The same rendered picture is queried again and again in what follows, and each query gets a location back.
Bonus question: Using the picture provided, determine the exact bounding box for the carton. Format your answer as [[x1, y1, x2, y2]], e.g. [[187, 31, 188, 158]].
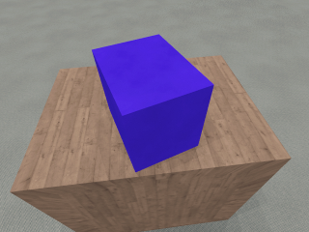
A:
[[92, 34, 214, 173]]

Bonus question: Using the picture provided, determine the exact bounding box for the pedestal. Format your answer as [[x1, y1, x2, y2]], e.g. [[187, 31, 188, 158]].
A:
[[10, 55, 291, 232]]

